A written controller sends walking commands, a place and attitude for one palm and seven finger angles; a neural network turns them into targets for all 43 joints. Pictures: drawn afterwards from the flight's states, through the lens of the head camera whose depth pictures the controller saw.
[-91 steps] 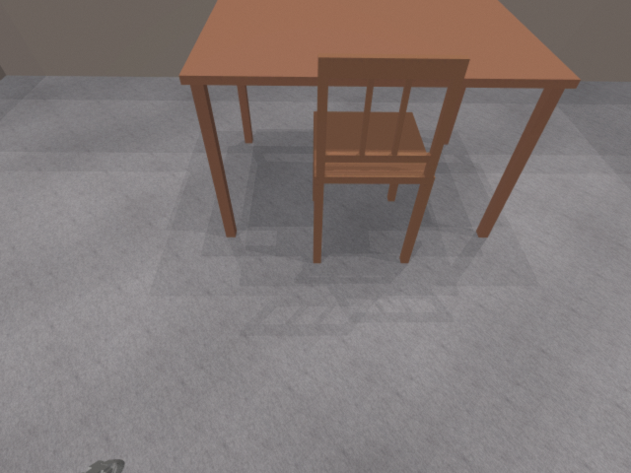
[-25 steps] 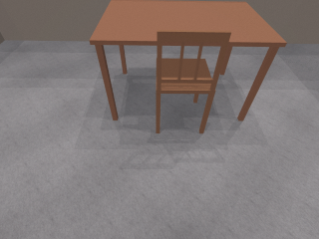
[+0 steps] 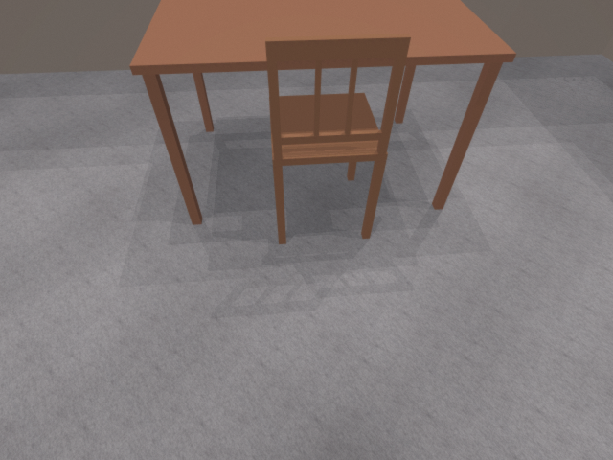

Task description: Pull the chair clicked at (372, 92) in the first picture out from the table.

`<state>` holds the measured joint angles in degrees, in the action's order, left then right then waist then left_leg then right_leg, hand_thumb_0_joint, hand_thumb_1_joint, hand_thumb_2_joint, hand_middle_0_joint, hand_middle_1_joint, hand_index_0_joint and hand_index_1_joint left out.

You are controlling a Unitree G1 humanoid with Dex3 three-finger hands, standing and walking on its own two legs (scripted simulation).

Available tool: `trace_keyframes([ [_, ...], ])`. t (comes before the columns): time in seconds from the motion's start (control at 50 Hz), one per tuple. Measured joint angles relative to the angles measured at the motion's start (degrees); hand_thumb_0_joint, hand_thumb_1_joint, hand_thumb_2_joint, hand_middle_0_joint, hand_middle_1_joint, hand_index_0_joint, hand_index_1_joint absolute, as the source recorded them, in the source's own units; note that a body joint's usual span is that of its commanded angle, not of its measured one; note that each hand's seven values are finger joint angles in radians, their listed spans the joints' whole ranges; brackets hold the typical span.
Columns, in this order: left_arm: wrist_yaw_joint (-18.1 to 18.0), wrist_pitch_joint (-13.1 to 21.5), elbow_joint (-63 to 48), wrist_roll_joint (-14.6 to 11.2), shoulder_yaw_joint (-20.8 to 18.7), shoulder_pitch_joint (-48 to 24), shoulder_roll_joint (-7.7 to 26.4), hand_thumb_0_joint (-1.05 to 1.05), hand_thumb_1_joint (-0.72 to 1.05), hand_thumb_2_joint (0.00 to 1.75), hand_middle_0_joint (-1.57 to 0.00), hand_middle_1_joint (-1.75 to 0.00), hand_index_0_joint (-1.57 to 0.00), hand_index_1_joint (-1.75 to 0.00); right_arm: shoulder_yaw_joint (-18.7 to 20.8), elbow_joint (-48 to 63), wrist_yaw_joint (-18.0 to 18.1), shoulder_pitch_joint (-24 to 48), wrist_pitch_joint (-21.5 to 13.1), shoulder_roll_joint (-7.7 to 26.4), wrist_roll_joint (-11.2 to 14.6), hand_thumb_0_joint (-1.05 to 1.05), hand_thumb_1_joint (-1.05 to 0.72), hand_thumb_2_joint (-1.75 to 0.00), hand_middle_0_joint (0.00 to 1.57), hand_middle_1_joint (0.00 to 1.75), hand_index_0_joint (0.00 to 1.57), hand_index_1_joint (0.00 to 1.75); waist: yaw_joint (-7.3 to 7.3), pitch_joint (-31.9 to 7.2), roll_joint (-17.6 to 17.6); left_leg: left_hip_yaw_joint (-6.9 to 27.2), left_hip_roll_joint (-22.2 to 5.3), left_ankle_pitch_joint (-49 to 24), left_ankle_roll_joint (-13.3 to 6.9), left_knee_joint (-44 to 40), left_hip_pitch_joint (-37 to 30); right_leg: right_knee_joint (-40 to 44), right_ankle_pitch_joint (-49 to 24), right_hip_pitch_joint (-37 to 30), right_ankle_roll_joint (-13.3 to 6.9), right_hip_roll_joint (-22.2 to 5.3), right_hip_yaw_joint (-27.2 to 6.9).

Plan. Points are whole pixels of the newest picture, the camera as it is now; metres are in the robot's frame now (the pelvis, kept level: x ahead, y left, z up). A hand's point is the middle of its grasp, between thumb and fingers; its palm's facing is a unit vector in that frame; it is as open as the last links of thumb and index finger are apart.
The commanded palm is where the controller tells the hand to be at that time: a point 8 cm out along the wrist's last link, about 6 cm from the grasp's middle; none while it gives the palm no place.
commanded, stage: walk to a spot facing it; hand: left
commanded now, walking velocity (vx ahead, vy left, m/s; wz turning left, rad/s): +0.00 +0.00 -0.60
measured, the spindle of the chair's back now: (317, 99) +1.08 +0.05 -0.10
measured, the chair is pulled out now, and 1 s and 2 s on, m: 0.00 0.00 0.00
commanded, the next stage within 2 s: turn to face it in 1.88 s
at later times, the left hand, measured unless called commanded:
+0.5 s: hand out of the picture +0.05 +0.20 -0.15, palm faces -0.12 -0.97 -0.22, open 7.4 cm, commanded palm none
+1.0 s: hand (296, 322) +0.38 +0.05 -0.17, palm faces -0.61 -0.78 -0.15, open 7.4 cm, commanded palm none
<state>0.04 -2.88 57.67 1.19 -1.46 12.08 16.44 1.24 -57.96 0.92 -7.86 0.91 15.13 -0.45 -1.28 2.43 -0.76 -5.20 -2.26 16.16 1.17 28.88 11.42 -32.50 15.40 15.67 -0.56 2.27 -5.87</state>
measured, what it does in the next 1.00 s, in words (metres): walks ahead, turning right: left foot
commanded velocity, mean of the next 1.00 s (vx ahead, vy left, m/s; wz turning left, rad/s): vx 0.27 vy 0.00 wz -0.60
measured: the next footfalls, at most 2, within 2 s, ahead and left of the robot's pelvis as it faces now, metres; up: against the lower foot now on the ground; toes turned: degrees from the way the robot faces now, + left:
left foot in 0.58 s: +0.11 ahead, +0.12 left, +0.00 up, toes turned -17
right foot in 1.08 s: +0.27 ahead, -0.21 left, +0.00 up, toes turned -44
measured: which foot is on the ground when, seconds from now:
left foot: down 0.00-0.12, up 0.14-0.56, down 0.58-1.00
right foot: down 0.00-0.58, up 0.60-1.00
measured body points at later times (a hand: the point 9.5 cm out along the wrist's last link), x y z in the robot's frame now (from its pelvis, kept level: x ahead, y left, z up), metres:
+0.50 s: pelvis +0.02 +0.00 +0.01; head +0.04 +0.00 +0.46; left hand +0.05 +0.25 -0.13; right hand +0.07 -0.27 -0.12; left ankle +0.05 +0.14 -0.70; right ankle +0.01 -0.10 -0.73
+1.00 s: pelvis +0.16 -0.02 +0.00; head +0.21 -0.03 +0.44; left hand +0.41 +0.09 -0.15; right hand -0.06 -0.14 -0.13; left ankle +0.07 +0.14 -0.73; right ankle +0.22 -0.20 -0.69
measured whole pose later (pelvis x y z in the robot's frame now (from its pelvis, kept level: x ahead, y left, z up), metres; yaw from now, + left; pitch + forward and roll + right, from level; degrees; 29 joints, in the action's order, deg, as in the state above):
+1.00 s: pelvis +0.16 -0.02 +0.00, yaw -34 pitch +0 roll -2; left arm 3.4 -2.1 52.3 2.1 -4.1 3.8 13.3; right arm 0.9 -61.6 1.7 -29.6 -3.7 8.4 -1.2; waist 3.0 5.7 -1.7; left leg -16.8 -4.4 24.7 1.4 18.8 -6.8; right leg -46.1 9.7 35.8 -1.3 -2.2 7.1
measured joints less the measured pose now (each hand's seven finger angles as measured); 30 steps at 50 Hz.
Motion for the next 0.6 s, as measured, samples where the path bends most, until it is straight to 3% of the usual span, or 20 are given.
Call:
trace_keyframes([
  [0.08,0.58,-0.42,-2.20,0.08,-0.62,1.22,-1.72,0.00,0.91,0.89,-0.20,-0.30,-0.20,-0.30,0.61,1.52,-0.26,-1.07,0.39,-1.57,-0.11,0.01,-0.90,-0.90,0.20,0.30,0.21,0.30,-0.58,1.55,-0.22,-2.65,-1.01,2.34,0.45,4.48,1.26,-7.87,4.47,3.47,0.54,-0.87,2.95],
  [0.12,0.81,0.00,-3.07,0.30,-0.81,1.93,-3.05,0.00,0.91,0.89,-0.20,-0.30,-0.20,-0.30,1.05,2.02,-0.39,-1.57,0.86,-1.48,-0.11,0.01,-0.90,-0.90,0.20,0.30,0.21,0.30,-0.53,2.20,1.62,-2.84,-3.03,4.39,0.85,9.35,3.13,-8.16,3.75,3.46,-1.04,-0.05,4.75],
  [0.18,0.36,1.00,-4.15,0.25,-0.69,3.00,-4.81,0.00,0.91,0.89,-0.20,-0.30,-0.20,-0.30,1.58,1.90,-0.44,-2.12,2.29,-1.50,-0.04,0.01,-0.91,-0.90,0.20,0.30,0.21,0.30,-0.52,2.05,2.70,2.31,-1.57,10.93,1.19,24.81,10.26,-6.95,3.27,3.74,-3.39,1.05,5.11],
  [0.26,0.27,1.60,-4.12,-0.02,-0.59,5.27,-6.45,0.00,0.91,0.89,-0.20,-0.30,-0.21,-0.30,1.90,1.95,-1.22,-2.49,2.02,-1.41,-0.55,0.01,-0.91,-0.90,0.20,0.30,0.20,0.30,-1.00,1.01,2.58,4.23,-0.75,5.90,1.80,32.18,14.85,0.98,-1.35,1.26,-3.67,2.06,3.05],
  [0.36,0.65,2.83,-3.28,0.12,-0.89,8.28,-6.83,0.00,0.91,0.89,-0.20,-0.30,-0.21,-0.30,2.49,3.13,-1.62,-2.72,0.93,-1.22,-0.78,0.01,-0.91,-0.90,0.20,0.30,0.20,0.30,-1.19,-1.22,1.40,4.43,-0.82,3.02,2.39,29.02,15.78,7.68,-4.96,-0.52,-3.61,2.47,-0.54],
  [0.48,0.69,3.12,-2.70,0.46,-1.61,10.18,-5.93,0.00,0.90,0.89,-0.20,-0.30,-0.21,-0.30,2.71,4.65,-1.48,-2.18,-0.11,-1.11,-0.47,0.01,-0.91,-0.90,0.20,0.30,0.20,0.30,-2.30,-2.98,0.60,5.19,0.11,4.28,2.03,18.15,12.72,9.97,-5.49,-1.46,-2.60,3.17,-4.56],
  [0.56,0.61,2.49,-2.92,0.45,-2.40,10.56,-4.58,0.00,0.90,0.89,-0.20,-0.30,-0.21,-0.30,2.12,6.01,-1.09,-1.95,-1.56,-1.84,0.09,0.01,-0.91,-0.90,0.20,0.30,0.20,0.30,-3.06,-3.57,-0.44,5.05,1.90,4.10,0.97,5.01,6.57,7.10,-3.23,-0.90,-1.11,3.90,-7.36],
  [0.6,0.78,1.98,-2.97,0.15,-3.00,10.64,-3.96,0.01,0.91,0.89,-0.20,-0.30,-0.21,-0.30,1.58,6.98,-0.70,-2.26,-2.95,-2.02,0.07,0.01,-0.91,-0.90,0.20,0.30,0.20,0.30,-2.31,-3.89,-0.10,5.04,1.51,1.17,-0.52,-0.39,3.76,-0.64,3.74,2.09,-1.14,4.60,-6.25],
])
